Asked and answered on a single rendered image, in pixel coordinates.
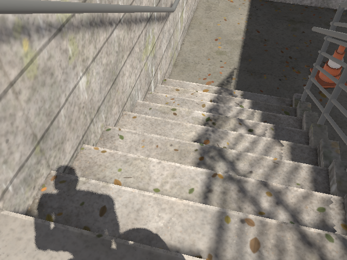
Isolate stairs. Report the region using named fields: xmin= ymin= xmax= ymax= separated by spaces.
xmin=25 ymin=78 xmax=347 ymax=260

